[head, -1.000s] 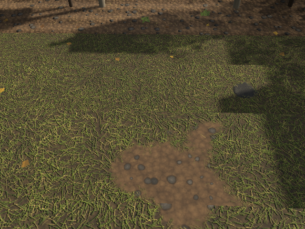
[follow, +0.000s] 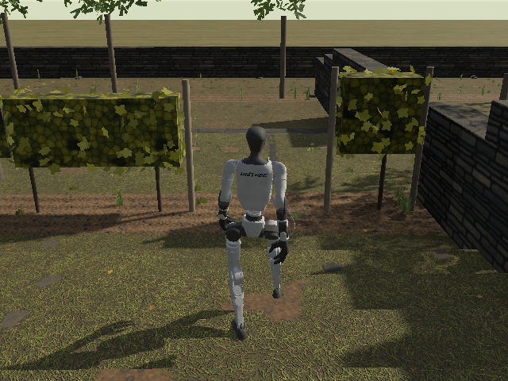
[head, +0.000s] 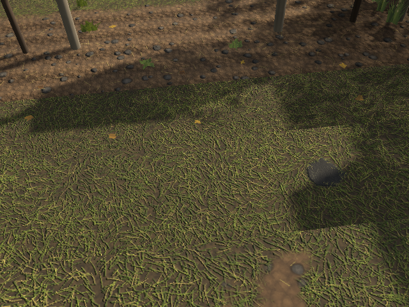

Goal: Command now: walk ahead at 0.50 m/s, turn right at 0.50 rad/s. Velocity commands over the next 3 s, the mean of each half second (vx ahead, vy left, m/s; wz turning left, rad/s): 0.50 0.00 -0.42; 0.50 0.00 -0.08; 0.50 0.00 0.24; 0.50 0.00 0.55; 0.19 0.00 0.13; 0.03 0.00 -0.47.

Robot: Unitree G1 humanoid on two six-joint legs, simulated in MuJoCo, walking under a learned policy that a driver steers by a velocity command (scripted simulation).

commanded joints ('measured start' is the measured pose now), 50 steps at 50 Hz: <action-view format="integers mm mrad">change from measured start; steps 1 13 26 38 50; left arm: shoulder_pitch -159 704 212 127 2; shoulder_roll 65 289 199 52 112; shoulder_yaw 11 122 81 39 72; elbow -105 282 99 47 -39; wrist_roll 12 -12 -10 0 2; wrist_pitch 1 -17 -52 -40 -23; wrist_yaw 0 46 -14 76 41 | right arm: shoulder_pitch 86 -199 -482 -286 -20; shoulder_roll -91 -214 -236 -142 -154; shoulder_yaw -4 -30 -47 -44 -58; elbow -7 -160 -263 -137 -12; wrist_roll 21 64 43 78 -1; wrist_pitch -13 4 19 -26 -25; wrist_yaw -26 102 42 -13 37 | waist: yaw -10 371 87 102 48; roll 52 -67 28 57 100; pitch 182 -406 44 -43 9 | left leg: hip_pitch -102 -1168 -458 -241 -91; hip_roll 259 47 99 270 274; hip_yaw -162 -239 -240 -562 -388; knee -85 1458 141 -416 -225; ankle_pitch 373 -260 625 342 687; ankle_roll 155 -131 69 250 268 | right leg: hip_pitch -22 1611 311 53 7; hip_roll -5 -245 -76 27 60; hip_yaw -28 260 93 49 -33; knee -87 71 -266 422 325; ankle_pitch -64 438 -485 -832 -595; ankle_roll -3 -379 -148 33 52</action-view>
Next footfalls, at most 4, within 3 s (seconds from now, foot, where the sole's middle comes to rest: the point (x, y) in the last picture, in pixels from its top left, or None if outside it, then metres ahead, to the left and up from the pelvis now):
0.18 right None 0.31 -0.17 -0.93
0.56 left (193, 286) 0.65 0.02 -0.93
1.16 right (256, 258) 0.74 -0.24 -0.93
1.54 left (204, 210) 1.10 -0.07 -1.12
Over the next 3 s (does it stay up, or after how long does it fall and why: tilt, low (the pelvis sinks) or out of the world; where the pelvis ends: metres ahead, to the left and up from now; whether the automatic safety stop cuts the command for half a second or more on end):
stays up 1.36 -0.22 -0.33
